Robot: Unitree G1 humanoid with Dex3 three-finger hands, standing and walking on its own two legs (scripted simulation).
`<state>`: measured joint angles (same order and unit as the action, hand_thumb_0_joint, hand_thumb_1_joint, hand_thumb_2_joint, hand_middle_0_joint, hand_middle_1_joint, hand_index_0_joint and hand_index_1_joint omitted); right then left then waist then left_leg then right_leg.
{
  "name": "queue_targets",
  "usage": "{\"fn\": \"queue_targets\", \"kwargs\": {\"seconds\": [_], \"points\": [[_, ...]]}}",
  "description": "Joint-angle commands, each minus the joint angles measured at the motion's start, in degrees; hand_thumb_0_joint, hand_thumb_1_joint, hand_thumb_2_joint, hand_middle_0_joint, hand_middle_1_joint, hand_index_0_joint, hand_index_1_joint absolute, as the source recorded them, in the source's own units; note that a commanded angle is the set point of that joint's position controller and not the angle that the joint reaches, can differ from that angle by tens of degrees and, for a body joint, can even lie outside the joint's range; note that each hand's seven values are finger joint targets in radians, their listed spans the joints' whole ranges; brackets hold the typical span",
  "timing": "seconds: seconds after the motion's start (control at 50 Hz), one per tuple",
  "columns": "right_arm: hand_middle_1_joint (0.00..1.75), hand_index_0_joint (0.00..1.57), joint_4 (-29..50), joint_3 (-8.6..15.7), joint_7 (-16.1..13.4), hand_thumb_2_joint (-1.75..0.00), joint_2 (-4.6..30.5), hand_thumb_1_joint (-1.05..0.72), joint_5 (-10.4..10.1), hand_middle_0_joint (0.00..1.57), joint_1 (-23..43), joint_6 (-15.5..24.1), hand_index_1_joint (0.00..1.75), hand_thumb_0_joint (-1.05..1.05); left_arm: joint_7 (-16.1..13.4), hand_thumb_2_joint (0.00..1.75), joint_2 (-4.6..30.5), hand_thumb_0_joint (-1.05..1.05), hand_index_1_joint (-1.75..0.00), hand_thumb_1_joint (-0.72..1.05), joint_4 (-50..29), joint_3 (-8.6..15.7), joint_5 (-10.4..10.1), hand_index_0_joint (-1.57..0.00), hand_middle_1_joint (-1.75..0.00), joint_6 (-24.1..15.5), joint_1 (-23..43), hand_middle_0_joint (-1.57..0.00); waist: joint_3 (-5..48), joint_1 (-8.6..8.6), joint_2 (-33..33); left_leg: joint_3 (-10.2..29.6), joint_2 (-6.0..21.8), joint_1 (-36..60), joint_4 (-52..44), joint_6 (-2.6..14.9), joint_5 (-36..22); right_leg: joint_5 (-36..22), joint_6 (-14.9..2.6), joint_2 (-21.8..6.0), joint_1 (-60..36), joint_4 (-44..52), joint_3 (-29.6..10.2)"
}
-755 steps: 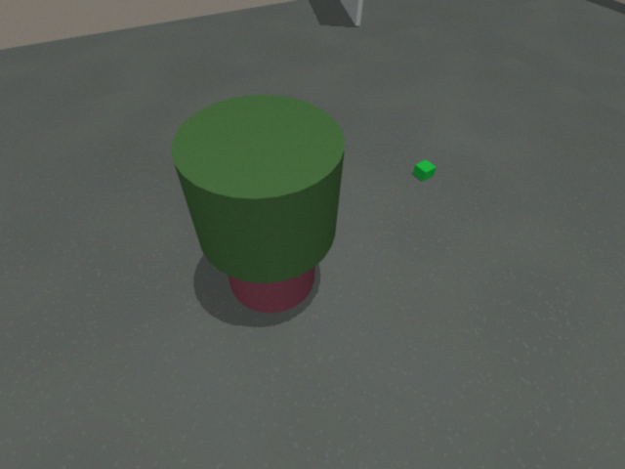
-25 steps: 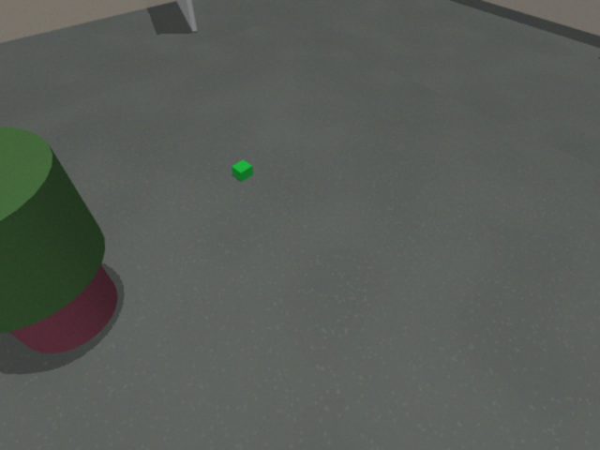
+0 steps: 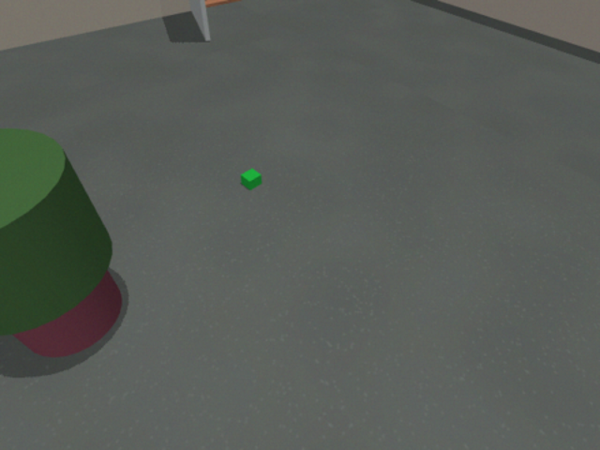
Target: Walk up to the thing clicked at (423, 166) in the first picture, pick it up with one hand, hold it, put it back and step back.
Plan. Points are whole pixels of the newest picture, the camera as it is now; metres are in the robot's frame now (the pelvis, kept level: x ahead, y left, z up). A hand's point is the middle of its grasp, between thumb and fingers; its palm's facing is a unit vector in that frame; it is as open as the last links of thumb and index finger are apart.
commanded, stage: walk up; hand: left
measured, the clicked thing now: (251, 179) +1.46 +0.22 -0.75
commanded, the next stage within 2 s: none
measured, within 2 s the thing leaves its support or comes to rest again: neither
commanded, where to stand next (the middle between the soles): +1.06 -0.06 m, yaw -3 degrees
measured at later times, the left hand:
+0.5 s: hand (116, 364) +0.28 +0.31 -0.14, palm faces -0.14 -0.93 -0.34, open 7.4 cm
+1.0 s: hand (164, 261) +0.50 +0.29 -0.16, palm faces -0.08 -0.94 -0.34, open 7.4 cm
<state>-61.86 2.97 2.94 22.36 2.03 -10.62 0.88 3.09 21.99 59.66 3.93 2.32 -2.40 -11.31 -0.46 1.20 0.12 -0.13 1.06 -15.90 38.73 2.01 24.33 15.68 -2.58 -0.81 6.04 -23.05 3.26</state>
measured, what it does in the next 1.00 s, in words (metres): walks ahead: left foot, then right foot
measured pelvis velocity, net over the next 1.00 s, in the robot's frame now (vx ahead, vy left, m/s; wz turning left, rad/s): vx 0.45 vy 0.01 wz -0.06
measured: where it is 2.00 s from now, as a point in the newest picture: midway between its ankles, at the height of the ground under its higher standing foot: (302, 281)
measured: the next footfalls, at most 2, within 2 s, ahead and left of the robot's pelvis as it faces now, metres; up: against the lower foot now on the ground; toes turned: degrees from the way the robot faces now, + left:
left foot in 0.12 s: +0.14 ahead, +0.15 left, +0.00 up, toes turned +4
right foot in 0.58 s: +0.41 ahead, -0.12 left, +0.00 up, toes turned -8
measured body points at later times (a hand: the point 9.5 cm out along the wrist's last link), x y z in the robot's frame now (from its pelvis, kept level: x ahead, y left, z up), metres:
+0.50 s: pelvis +0.19 +0.03 +0.00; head +0.20 +0.04 +0.44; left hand +0.29 +0.36 -0.12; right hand +0.18 -0.29 -0.12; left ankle +0.10 +0.15 -0.74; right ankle +0.33 -0.13 -0.71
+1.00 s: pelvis +0.45 +0.01 -0.02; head +0.46 +0.03 +0.43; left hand +0.51 +0.34 -0.13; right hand +0.51 -0.33 -0.11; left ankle +0.57 +0.13 -0.74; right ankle +0.37 -0.12 -0.74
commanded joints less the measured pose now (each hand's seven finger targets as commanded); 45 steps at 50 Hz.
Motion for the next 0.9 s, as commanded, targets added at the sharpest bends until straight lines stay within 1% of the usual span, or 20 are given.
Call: {"fn": "queue_targets", "kwargs": {"seconds": [0.0,0.04,0.1,0.12,0.14,0.16,0.2,0.32,0.4,0.46,0.5,0.54,0.56,0.58,0.6,0.64,0.7,0.74,0.8,0.88], "points": [[0.3,0.2,8.9,3.8,0.8,-0.9,12.2,-0.9,0.2,0.2,7.6,3.2,0.3,0.0,-0.5,0.9,18.9,0.0,-0.3,0.9,-6.1,4.9,0.5,-0.2,-0.3,-1.6,1.1,-0.2,-5.5,1.79,7.4,2.6,5.4,-16.2,1.9,-0.84,3.0,21.7,-10.56,-17.8,-4.4,15.6,-19.8],[0.3,0.2,8.1,4.5,1.3,-0.9,11.8,-0.9,0.1,0.2,3.2,3.4,0.3,0.0,0.2,0.9,17.9,0.0,-0.3,0.9,-8.5,4.5,0.3,-0.2,-0.3,-1.4,5.2,-0.2,-5.4,-1.01,10.2,-0.2,4.1,-5.2,-4.0,-1.18,-1.3,18.1,-8.21,-14.4,3.7,13.2,-13.5],[0.3,0.2,3.9,7.2,0.2,-0.9,14.1,-0.9,0.5,0.2,-11.6,3.5,0.3,0.0,0.9,0.9,13.8,0.0,-0.3,0.9,-10.2,2.9,0.1,-0.2,-0.3,-0.5,5.7,-0.2,-0.1,-8.43,-2.5,-3.2,0.0,25.7,-9.5,-1.07,-9.2,17.7,-4.69,-6.5,25.9,-8.0,-2.6],[0.3,0.2,3.4,8.7,-0.6,-0.9,19.5,-0.9,1.2,0.2,-18.0,3.9,0.3,0.0,0.9,0.9,9.1,0.0,-0.3,0.9,-10.6,1.6,-0.5,-0.2,-0.3,-0.4,3.2,-0.2,2.0,-11.21,-19.9,15.2,10.0,31.5,-21.3,2.73,12.9,19.5,-2.38,2.4,36.2,-30.1,2.5],[0.3,0.2,6.1,8.7,-0.8,-0.9,23.4,-0.9,1.0,0.2,-15.0,4.3,0.3,0.0,0.4,0.9,10.0,0.0,-0.3,0.9,-10.8,1.7,-0.8,-0.2,-0.3,-0.2,3.0,-0.2,1.0,-9.5,-16.9,39.9,22.3,21.6,-32.7,7.44,30.2,18.2,-1.03,5.0,37.4,-41.2,-7.2],[0.3,0.2,8.4,8.4,-0.8,-0.9,22.8,-0.9,-0.6,0.2,-8.5,4.3,0.3,0.0,0.0,0.9,14.4,0.0,-0.3,0.9,-10.6,2.0,-0.9,-0.2,-0.3,-0.3,2.9,-0.2,-3.5,-6.45,-8.1,38.9,23.7,13.0,-34.2,9.75,29.9,13.2,-1.37,0.7,34.3,-42.6,-13.4],[0.3,0.2,11.1,6.1,-1.0,-0.9,18.0,-0.9,-1.0,0.2,-1.2,4.8,0.3,0.0,0.3,0.9,15.4,0.0,-0.3,0.9,-7.1,2.2,-2.2,-0.2,-0.3,-0.4,-3.5,-0.2,-5.7,-1.29,-5.5,23.8,18.5,10.9,-30.4,7.96,17.8,5.2,-0.26,-2.6,32.1,-40.4,-12.5],[0.3,0.2,12.3,5.4,-0.7,-0.9,16.6,-0.9,-1.0,0.2,-3.7,5.9,0.3,0.0,2.0,0.9,14.8,0.0,-0.3,0.9,-8.0,2.4,-1.3,-0.2,-0.3,-0.4,-1.8,-0.2,-8.1,-1.92,-6.6,8.2,15.6,7.9,-32.8,9.42,2.7,-2.1,3.63,-5.3,28.1,-25.6,-7.4],[0.3,0.2,12.8,5.5,-0.5,-0.9,16.8,-0.9,-1.4,0.2,-5.5,5.8,0.3,0.0,2.9,0.9,13.2,0.0,-0.3,0.9,-10.6,2.1,-1.2,-0.2,-0.3,-0.5,3.6,-0.2,-8.6,-3.14,-6.7,2.6,13.3,9.5,-31.9,8.41,-2.3,-8.5,2.51,-5.8,26.0,-16.1,-3.2],[0.3,0.2,13.2,5.4,-0.7,-0.9,16.7,-0.9,-1.3,0.2,-7.8,5.2,0.3,0.0,2.9,0.9,11.9,0.0,-0.3,0.9,-11.8,2.0,-1.2,-0.2,-0.3,-0.9,7.6,-0.2,-6.7,-4.27,-5.6,0.4,12.9,11.0,-27.1,7.63,-15.5,-10.3,1.25,-4.3,21.0,-10.5,-0.3],[0.3,0.2,13.8,5.5,-1.2,-0.9,17.0,-0.9,-1.3,0.2,-8.2,4.7,0.3,0.0,2.6,0.9,11.6,0.0,-0.3,0.9,-11.8,2.1,-1.3,-0.2,-0.3,-1.0,7.3,-0.2,-4.9,-3.79,-5.5,-0.2,13.3,12.5,-22.4,7.14,-23.5,-8.3,0.18,-2.7,17.2,-9.6,1.4],[0.3,0.2,14.8,5.2,-1.6,-0.9,16.5,-0.9,-1.3,0.2,-7.3,4.3,0.3,0.0,1.9,0.9,12.6,0.0,-0.3,0.9,-10.2,3.1,-1.3,-0.2,-0.3,-1.2,0.5,-0.2,-1.0,0.71,-1.8,-3.4,11.3,9.5,-9.2,5.56,-34.8,-6.8,-0.99,0.0,4.7,-7.0,3.3],[0.3,0.2,15.1,3.9,-1.6,-0.9,13.8,-0.9,-1.2,0.2,-9.0,4.3,0.3,0.0,1.1,0.9,15.0,0.0,-0.3,0.9,-8.2,4.3,-1.4,-0.2,-0.3,-1.6,-7.8,-0.2,4.7,4.75,4.0,-5.4,7.8,4.0,4.3,3.69,-32.2,-4.3,-2.07,-0.2,-7.9,-6.7,1.7],[0.3,0.2,16.5,2.6,-1.7,-0.9,10.3,-0.9,-1.9,0.2,-11.7,4.3,0.3,0.0,0.2,0.9,20.5,0.0,-0.3,0.9,-7.9,6.2,-1.0,-0.2,-0.3,-1.9,-15.1,-0.2,10.2,7.14,16.2,-7.8,1.4,-9.1,22.5,1.21,-17.4,9.1,-5.9,-12.2,-19.7,-1.2,-18.7],[0.3,0.2,16.6,2.8,-1.9,-0.9,12.0,-0.9,-2.6,0.2,-12.1,4.1,0.3,0.0,-0.2,0.9,24.1,0.0,-0.3,0.9,-8.7,6.6,-2.2,-0.2,-0.3,-2.0,-15.2,-0.2,10.0,6.4,18.0,-3.4,-3.7,-20.1,30.4,0.28,4.2,10.5,-12.94,-23.5,-22.7,7.9,-42.0],[0.3,0.2,14.2,3.8,-2.0,-0.9,15.0,-0.9,-2.6,0.2,-8.7,3.6,0.3,0.0,-0.7,0.9,20.4,0.0,-0.3,0.9,-11.2,5.3,-3.5,-0.2,-0.3,-1.9,-6.7,-0.2,2.3,3.67,5.0,5.6,2.7,-17.0,35.6,0.78,-0.3,8.6,-12.67,-21.1,-6.9,8.0,-30.1],[0.3,0.2,12.5,3.4,-0.9,-0.9,13.1,-0.9,-2.0,0.2,-12.0,3.2,0.3,0.0,-0.8,0.9,16.1,0.0,-0.3,0.9,-12.7,3.9,-2.8,-0.2,-0.3,-2.6,-2.4,-0.2,-3.0,-0.54,7.3,3.7,5.8,-13.5,25.2,0.03,-6.8,6.5,-9.44,-14.1,5.5,9.7,-16.2],[0.3,0.2,12.4,3.7,0.1,-0.9,12.5,-0.9,-1.3,0.2,-11.3,3.1,0.3,0.0,-0.7,0.9,15.8,0.0,-0.3,0.9,-13.6,3.7,-2.4,-0.2,-0.3,-3.2,-3.4,-0.2,-3.6,-0.34,7.2,1.8,5.9,-13.7,20.0,-1.31,-8.5,0.9,-10.35,-13.5,6.5,10.0,-12.8],[0.3,0.2,14.2,3.8,1.1,-0.9,11.6,-0.9,-0.6,0.2,-7.5,3.1,0.3,0.0,-0.4,0.9,17.0,0.0,-0.3,0.9,-15.3,4.2,-1.9,-0.2,-0.3,-3.7,-2.2,-0.2,-4.5,0.16,7.6,-0.9,6.8,-13.2,7.7,-2.95,-8.3,5.3,-11.37,-13.7,8.3,11.1,-9.3],[0.3,0.2,15.6,4.3,1.6,-0.9,11.2,-0.9,-0.6,0.2,-3.0,4.1,0.3,0.0,0.3,0.9,17.5,0.0,-0.3,0.9,-15.7,4.0,-1.5,-0.2,-0.3,-3.6,-3.3,-0.2,-3.1,1.25,6.7,-3.5,5.2,-6.8,-2.2,-2.54,-16.3,5.8,-9.4,-12.8,9.2,8.8,-7.3]]}}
